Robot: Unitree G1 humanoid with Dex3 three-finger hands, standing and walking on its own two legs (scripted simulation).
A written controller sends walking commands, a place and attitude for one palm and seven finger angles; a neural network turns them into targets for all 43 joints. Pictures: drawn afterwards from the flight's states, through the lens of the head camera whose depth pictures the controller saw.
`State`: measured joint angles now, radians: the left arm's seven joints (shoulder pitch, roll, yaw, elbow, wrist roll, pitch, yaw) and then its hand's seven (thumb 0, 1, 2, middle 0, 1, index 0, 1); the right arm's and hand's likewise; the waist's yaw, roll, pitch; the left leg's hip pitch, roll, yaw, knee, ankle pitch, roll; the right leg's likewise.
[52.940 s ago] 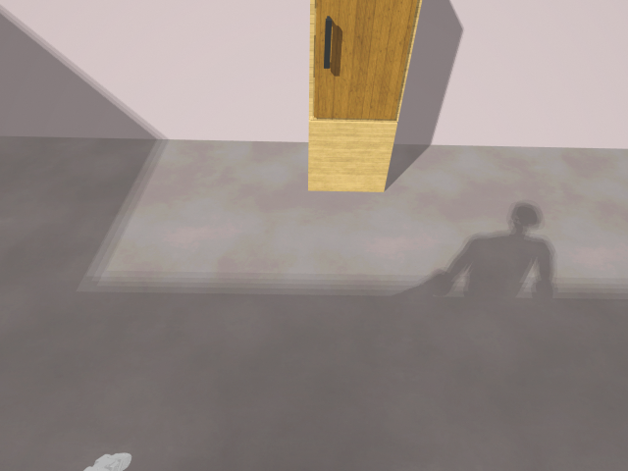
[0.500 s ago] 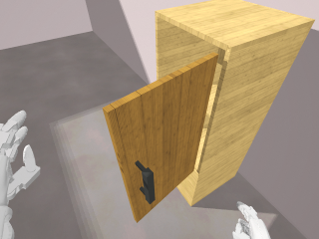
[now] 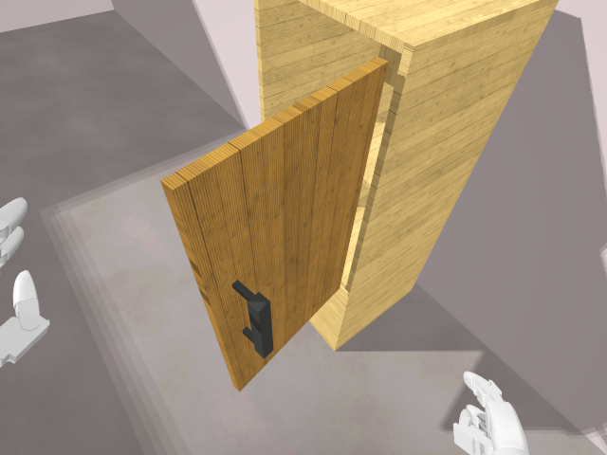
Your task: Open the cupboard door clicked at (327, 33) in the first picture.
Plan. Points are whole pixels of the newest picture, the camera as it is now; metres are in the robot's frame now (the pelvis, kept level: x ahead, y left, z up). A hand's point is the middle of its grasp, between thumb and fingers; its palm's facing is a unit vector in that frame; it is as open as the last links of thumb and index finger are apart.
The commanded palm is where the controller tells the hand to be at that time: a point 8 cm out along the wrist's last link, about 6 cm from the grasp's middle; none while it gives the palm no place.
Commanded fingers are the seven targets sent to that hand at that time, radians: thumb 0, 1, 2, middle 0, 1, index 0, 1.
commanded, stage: step back with the hand held close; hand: left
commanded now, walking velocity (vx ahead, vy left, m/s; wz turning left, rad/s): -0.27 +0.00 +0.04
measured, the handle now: (252, 320) +0.31 +0.09 -0.04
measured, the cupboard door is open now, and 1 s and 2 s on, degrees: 100 100 100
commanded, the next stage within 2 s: stop stepping back and stand still in 0.84 s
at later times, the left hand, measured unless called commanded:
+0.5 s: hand out of the picture +0.08 +0.29 +0.16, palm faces +0.50 -0.73 -0.46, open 7.4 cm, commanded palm +0.02 +0.32 +0.18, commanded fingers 0.00 0.90 0.90 -0.20 -0.30 -0.20 -0.30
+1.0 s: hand out of the picture +0.02 +0.26 +0.18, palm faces +0.36 -0.83 -0.43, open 7.4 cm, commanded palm -0.06 +0.31 +0.18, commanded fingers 0.00 0.90 0.90 -0.20 -0.30 -0.20 -0.30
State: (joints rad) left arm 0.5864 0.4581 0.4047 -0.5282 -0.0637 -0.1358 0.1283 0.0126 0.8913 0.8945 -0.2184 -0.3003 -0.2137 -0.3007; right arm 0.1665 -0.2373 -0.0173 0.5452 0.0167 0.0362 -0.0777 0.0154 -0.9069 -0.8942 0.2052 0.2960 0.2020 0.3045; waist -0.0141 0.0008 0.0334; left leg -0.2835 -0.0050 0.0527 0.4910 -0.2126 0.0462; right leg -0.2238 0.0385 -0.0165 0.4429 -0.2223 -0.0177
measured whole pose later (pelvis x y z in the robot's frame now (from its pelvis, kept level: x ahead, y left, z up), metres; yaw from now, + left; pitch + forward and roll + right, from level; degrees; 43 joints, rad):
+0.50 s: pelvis -0.09 +0.01 -0.01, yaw +5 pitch +0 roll -3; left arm 0.56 0.40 0.43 -0.58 -0.02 -0.22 0.15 0.01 0.89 0.90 -0.21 -0.30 -0.21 -0.30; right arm 0.20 -0.20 0.00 0.59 -0.01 -0.06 -0.05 0.02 -0.90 -0.89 0.21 0.30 0.21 0.31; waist 0.02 0.01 0.05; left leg -0.49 -0.02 0.03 0.67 -0.32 0.03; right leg -0.34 0.06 0.03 0.57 -0.23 0.00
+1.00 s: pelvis -0.21 +0.01 -0.01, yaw -1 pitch +6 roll -4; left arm 0.51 0.50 0.46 -0.64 -0.08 -0.21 0.15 0.01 0.89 0.90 -0.21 -0.30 -0.21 -0.30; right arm 0.13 -0.12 0.02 0.62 -0.04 -0.13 -0.03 0.01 -0.90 -0.89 0.21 0.30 0.21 0.31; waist -0.02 -0.04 -0.02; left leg -0.50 0.07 0.08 0.20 0.18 0.03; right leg -0.10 0.09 -0.07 0.57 -0.53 -0.03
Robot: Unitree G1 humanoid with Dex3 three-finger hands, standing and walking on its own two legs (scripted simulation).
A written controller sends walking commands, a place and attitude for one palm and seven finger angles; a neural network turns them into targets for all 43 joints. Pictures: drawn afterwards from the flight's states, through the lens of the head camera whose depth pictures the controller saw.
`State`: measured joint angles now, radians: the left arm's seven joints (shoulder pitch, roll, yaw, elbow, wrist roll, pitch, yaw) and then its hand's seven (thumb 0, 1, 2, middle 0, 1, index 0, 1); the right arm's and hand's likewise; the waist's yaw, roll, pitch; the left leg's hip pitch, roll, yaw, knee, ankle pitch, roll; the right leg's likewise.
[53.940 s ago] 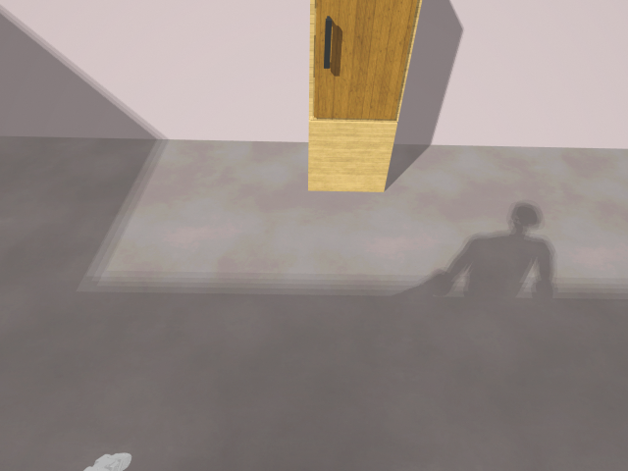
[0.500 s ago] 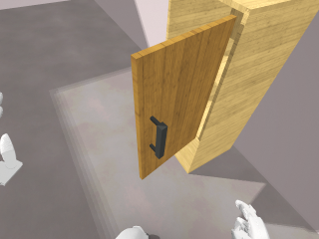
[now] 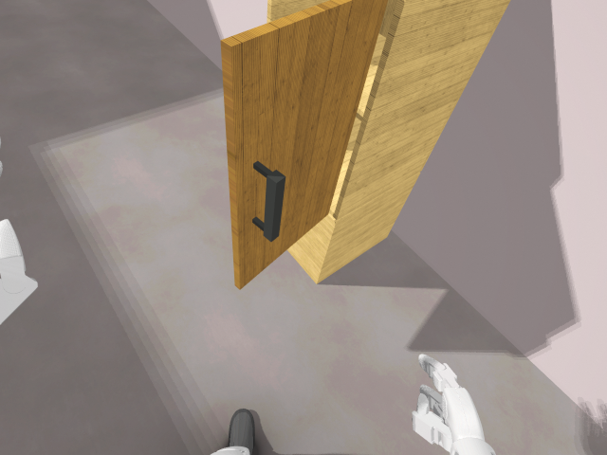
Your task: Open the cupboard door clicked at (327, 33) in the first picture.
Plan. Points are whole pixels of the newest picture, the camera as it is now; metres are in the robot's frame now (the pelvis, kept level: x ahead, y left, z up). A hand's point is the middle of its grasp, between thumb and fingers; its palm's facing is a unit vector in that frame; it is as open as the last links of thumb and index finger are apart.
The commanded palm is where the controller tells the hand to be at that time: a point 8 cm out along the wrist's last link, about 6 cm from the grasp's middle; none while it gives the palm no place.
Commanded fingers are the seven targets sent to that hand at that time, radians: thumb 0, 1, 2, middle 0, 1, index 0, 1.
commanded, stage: stop stepping back and stand still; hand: left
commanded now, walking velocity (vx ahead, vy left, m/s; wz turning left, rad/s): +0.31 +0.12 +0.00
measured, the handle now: (265, 202) +0.52 +0.09 -0.03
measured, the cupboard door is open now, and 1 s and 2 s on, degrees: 100 100 100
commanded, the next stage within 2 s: let the arm hang, fingers relaxed in 1.36 s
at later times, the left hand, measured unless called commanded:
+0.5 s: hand (35, 403) +0.14 +0.21 +0.18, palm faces +0.34 -0.80 -0.50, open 7.4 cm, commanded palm +0.08 +0.28 +0.18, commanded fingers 0.00 0.90 0.90 -0.20 -0.30 -0.20 -0.30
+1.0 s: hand out of the picture +0.09 +0.24 +0.19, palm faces +0.40 -0.76 -0.50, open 7.4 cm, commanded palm +0.03 +0.28 +0.18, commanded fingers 0.00 0.90 0.90 -0.20 -0.30 -0.20 -0.30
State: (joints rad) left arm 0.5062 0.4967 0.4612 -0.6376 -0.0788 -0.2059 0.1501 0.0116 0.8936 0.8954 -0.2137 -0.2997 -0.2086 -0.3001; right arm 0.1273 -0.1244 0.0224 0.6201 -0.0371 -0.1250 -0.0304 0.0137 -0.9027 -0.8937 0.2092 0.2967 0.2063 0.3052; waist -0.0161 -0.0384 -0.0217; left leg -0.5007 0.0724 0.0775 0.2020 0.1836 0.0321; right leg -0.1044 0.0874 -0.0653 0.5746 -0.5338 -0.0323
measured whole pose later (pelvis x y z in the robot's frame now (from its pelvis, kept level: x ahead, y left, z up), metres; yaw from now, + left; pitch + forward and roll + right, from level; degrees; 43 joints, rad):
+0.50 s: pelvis -0.08 -0.02 -0.01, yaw -2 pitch -4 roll +2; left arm 0.57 0.47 0.43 -0.54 -0.02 -0.21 0.15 0.02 0.89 0.89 -0.22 -0.30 -0.21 -0.30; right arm 0.25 -0.17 0.00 0.61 0.00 -0.14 -0.05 0.02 -0.91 -0.89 0.20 0.30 0.20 0.30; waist -0.07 -0.05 0.01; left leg -0.35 -0.02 0.09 0.57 -0.17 0.04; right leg -0.31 -0.01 -0.05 0.77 -0.44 0.00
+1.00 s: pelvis -0.12 -0.01 +0.00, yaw -1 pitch -1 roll +0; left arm 0.56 0.47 0.46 -0.57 -0.02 -0.23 0.17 0.01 0.89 0.89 -0.22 -0.30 -0.21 -0.30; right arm 0.20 -0.20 -0.01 0.59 0.00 -0.13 -0.06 0.02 -0.91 -0.89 0.20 0.30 0.20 0.30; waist -0.01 -0.04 0.05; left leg -0.16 0.04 0.03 0.50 -0.32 -0.03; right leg -0.28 0.01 -0.10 0.49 -0.18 -0.05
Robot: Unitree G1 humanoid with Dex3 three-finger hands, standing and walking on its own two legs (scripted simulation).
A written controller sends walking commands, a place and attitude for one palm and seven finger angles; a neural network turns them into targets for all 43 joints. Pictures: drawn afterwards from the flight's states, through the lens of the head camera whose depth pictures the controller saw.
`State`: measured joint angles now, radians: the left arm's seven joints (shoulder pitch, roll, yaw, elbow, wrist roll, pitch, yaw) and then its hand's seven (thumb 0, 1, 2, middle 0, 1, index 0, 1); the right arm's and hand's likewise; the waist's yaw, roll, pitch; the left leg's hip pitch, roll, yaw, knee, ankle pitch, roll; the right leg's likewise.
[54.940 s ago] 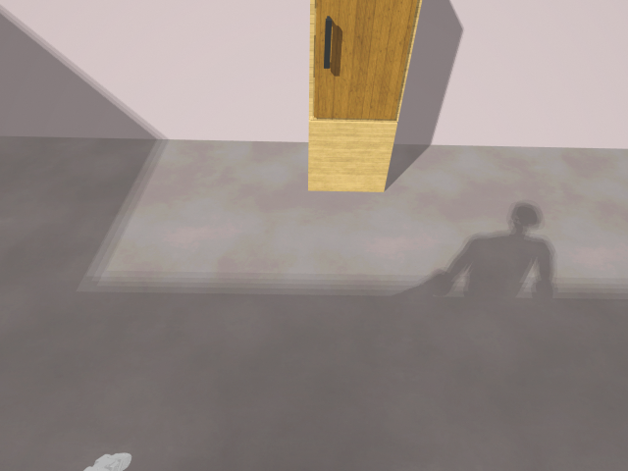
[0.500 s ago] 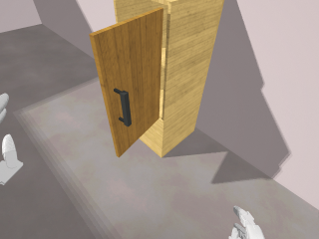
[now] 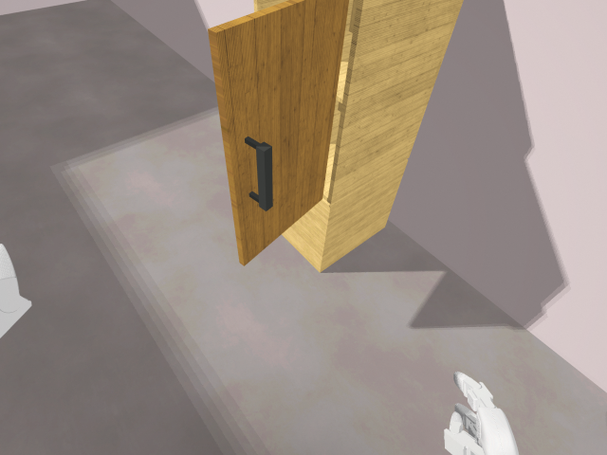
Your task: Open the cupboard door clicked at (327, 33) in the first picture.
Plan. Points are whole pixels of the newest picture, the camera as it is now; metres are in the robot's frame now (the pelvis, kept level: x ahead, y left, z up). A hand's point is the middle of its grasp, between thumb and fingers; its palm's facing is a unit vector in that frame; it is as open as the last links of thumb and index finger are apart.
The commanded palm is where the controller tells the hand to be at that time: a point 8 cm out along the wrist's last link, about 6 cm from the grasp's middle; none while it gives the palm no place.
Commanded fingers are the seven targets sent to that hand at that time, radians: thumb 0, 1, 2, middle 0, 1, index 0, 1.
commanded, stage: stop stepping back and stand still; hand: left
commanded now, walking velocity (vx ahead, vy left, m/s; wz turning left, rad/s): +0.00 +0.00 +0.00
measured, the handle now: (258, 174) +0.63 +0.12 -0.03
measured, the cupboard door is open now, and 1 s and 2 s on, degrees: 100 100 100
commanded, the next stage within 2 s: let the arm hang, fingers relaxed in 0.36 s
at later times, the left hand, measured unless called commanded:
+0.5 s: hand (23, 328) +0.20 +0.28 +0.15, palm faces +0.38 -0.79 -0.48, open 7.4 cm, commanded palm none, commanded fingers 0.00 0.90 0.90 -0.20 -0.30 -0.20 -0.30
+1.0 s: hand out of the picture -0.01 +0.22 -0.17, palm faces +0.04 -0.97 -0.25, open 7.1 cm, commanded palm none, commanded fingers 0.00 0.90 0.90 -0.20 -0.30 -0.20 -0.30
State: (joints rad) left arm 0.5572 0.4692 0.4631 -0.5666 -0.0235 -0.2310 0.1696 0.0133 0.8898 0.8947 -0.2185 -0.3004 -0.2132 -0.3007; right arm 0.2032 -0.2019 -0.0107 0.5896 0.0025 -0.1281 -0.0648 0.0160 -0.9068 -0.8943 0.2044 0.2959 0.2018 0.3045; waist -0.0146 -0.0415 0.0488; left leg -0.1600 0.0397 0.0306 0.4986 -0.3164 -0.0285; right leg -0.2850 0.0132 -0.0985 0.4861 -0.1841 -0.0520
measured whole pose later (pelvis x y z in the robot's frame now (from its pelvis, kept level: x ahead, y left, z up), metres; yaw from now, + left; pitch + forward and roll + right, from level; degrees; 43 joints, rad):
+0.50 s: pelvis -0.01 +0.02 +0.00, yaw +1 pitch +0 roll +0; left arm 0.45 0.40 0.34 -0.34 0.00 -0.21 0.13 0.01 0.90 0.90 -0.21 -0.30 -0.21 -0.30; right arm 0.24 -0.22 0.00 0.69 0.00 -0.14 -0.02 0.02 -0.90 -0.89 0.21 0.30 0.20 0.30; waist 0.00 0.02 0.01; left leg -0.21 0.01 0.03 0.52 -0.30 0.00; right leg -0.31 -0.01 -0.10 0.47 -0.15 -0.03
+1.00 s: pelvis -0.02 +0.01 +0.00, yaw +2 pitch -1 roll +0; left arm 0.26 0.23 0.03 1.03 0.02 0.02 0.01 -0.01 0.95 0.89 -0.21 -0.30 -0.20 -0.30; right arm 0.33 -0.20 -0.01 1.05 -0.03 0.04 -0.01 0.01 -0.91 -0.89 0.20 0.30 0.20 0.30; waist 0.00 0.00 0.06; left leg -0.20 0.01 0.00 0.49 -0.27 -0.01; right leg -0.29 -0.01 -0.12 0.44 -0.13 -0.05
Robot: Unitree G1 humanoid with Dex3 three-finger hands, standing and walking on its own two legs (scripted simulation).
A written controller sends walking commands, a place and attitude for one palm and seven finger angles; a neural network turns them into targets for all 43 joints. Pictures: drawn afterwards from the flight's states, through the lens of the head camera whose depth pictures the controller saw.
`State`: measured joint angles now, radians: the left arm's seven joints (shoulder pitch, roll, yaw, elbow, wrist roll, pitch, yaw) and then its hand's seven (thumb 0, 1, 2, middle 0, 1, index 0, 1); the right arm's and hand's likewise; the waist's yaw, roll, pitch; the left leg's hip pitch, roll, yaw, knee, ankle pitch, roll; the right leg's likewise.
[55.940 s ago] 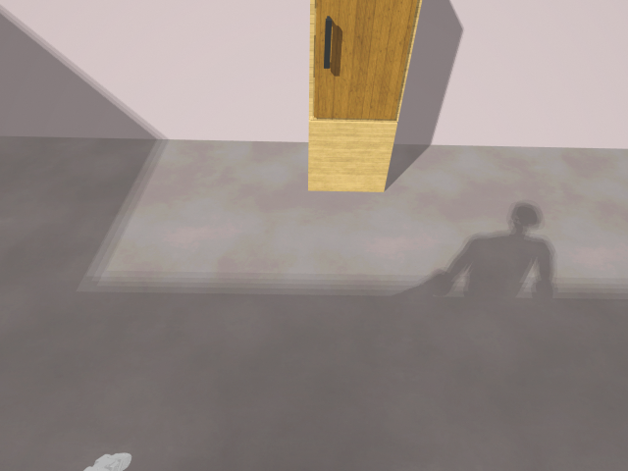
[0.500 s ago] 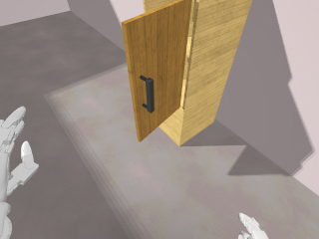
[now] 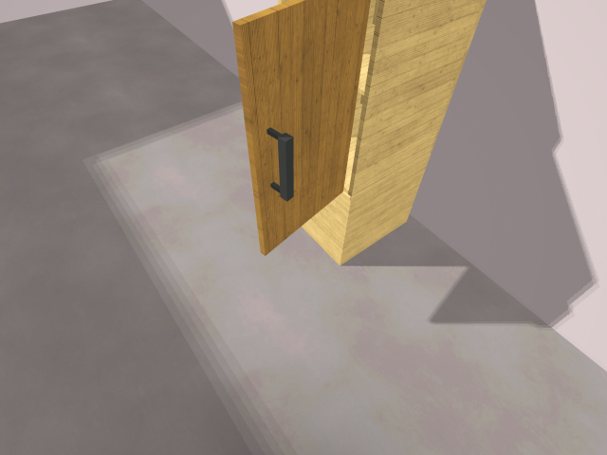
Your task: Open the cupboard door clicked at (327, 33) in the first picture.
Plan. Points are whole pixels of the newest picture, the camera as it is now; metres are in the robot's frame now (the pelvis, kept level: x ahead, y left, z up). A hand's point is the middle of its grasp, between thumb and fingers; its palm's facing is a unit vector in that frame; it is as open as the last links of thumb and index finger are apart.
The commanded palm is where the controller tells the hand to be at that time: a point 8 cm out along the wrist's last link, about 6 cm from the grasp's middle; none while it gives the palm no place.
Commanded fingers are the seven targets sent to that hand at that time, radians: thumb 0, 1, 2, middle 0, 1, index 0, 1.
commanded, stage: let the arm hang, fingers relaxed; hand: left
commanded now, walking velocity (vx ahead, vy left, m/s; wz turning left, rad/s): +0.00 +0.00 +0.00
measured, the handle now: (279, 165) +0.66 +0.09 -0.04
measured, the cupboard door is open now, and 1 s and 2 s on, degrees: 100 100 100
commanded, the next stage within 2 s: look to check the result in 0.56 s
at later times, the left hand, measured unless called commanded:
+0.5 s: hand out of the picture +0.06 +0.19 -0.17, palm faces +0.01 -0.98 -0.20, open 7.2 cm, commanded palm none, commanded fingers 0.00 0.90 0.90 -0.20 -0.30 -0.20 -0.30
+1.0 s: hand out of the picture +0.06 +0.19 -0.17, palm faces +0.01 -0.98 -0.19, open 7.4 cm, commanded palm none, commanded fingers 0.00 0.90 0.90 -0.20 -0.30 -0.20 -0.30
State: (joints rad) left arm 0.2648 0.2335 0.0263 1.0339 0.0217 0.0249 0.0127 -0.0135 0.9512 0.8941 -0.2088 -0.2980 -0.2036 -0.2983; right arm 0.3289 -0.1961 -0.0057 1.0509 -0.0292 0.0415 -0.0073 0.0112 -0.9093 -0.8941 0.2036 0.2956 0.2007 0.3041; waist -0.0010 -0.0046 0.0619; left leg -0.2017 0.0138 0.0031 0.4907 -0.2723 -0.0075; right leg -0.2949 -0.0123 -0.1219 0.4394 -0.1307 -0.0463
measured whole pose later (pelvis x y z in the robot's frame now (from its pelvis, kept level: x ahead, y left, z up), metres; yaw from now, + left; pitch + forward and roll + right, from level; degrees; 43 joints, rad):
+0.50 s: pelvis +0.03 +0.01 +0.01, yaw -1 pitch -1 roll +0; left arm 0.21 0.17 0.02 1.13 0.01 0.00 0.03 0.00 0.94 0.89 -0.21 -0.30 -0.20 -0.30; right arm 0.29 -0.14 0.01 1.13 -0.02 0.00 -0.03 0.01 -0.91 -0.89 0.20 0.30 0.20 0.30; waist -0.01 -0.01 0.04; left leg -0.11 0.00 0.02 0.40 -0.27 0.00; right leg -0.23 -0.02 -0.10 0.40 -0.15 -0.03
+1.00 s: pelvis +0.05 +0.01 +0.01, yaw -1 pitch -1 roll +0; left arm 0.25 0.15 0.01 1.15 0.01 -0.01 0.03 0.00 0.91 0.90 -0.20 -0.30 -0.20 -0.30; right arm 0.28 -0.15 0.01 1.15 -0.02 0.00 -0.04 0.01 -0.91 -0.89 0.20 0.30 0.20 0.30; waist 0.00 0.00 0.05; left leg -0.06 0.00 0.02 0.37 -0.29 0.01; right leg -0.19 -0.01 -0.10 0.39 -0.18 -0.02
